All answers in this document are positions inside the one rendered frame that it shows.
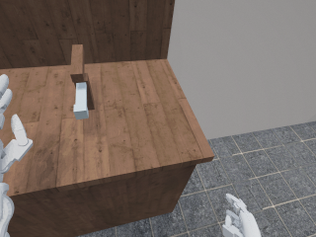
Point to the counter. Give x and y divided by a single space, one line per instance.
133 156

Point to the tap lever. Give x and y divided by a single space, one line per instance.
80 108

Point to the robot right hand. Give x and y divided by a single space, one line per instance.
244 225

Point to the robot left hand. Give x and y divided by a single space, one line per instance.
17 148

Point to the left robot forearm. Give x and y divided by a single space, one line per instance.
6 210

